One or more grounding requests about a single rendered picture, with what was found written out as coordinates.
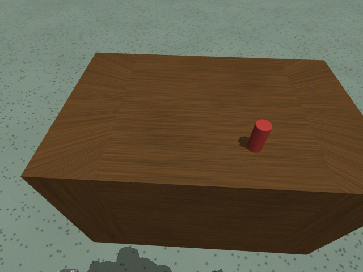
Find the can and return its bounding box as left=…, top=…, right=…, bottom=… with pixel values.
left=247, top=120, right=272, bottom=153

